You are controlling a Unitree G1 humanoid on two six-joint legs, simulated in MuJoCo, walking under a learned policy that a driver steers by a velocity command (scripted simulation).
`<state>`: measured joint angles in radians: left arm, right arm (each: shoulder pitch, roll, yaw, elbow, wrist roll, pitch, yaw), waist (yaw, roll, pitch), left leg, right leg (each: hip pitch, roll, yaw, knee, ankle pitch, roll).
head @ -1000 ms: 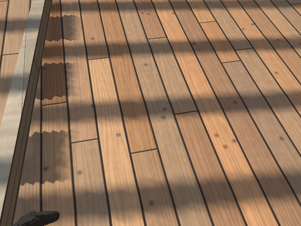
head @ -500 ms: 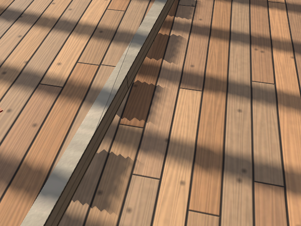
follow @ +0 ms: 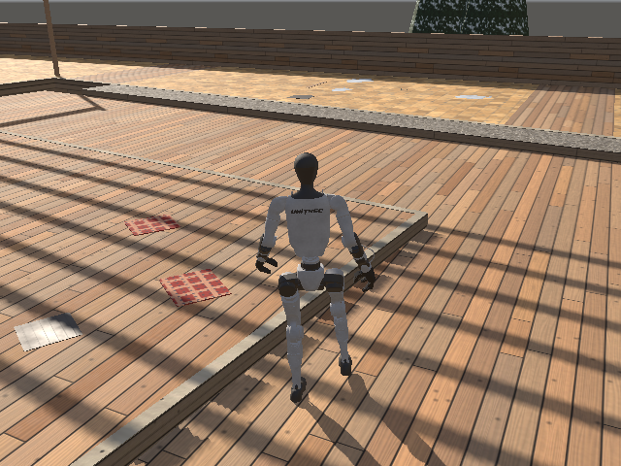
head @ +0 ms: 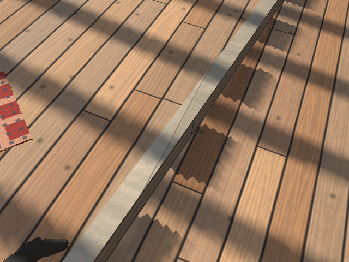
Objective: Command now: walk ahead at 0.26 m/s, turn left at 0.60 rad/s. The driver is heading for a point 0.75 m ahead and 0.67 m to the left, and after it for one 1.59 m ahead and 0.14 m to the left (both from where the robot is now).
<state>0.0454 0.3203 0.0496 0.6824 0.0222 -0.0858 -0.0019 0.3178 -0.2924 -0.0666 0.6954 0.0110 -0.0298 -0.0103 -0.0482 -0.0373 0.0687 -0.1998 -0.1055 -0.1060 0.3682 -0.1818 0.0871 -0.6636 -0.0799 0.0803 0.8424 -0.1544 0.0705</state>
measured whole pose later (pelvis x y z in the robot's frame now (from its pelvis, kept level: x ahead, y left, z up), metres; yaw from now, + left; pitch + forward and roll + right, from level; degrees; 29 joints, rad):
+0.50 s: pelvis +0.12 -0.03 -0.01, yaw +18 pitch -1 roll +0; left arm 0.17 0.29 0.04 0.71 0.01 0.02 0.04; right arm 0.19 -0.31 -0.07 0.70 0.02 0.08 0.00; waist 0.02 0.02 0.11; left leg -0.40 0.01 0.00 0.88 -0.42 -0.05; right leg -0.28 -0.06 -0.17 0.43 -0.14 -0.04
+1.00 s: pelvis +0.11 +0.02 -0.01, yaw +30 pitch +0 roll -1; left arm 0.13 0.30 0.06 0.77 0.00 0.03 0.02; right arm 0.13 -0.25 -0.02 0.70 -0.02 0.00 -0.02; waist 0.01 -0.04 0.03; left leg -0.24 -0.06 -0.05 0.48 -0.24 0.07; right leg -0.35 -0.04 0.02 0.74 -0.37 0.07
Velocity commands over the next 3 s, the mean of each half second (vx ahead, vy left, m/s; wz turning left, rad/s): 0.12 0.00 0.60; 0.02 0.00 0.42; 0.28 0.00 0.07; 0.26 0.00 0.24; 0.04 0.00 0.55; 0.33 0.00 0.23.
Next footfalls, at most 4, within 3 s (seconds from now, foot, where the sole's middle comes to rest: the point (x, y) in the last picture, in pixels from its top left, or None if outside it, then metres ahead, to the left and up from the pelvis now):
0.18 right None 0.25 -0.11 -0.78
0.64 left None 0.11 0.11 -0.78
1.08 right None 0.21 -0.10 -0.78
1.46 right None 0.28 -0.03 -0.78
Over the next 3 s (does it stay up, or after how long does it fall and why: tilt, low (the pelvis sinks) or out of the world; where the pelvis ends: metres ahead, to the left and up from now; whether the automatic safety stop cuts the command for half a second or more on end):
stays up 0.52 0.51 0.10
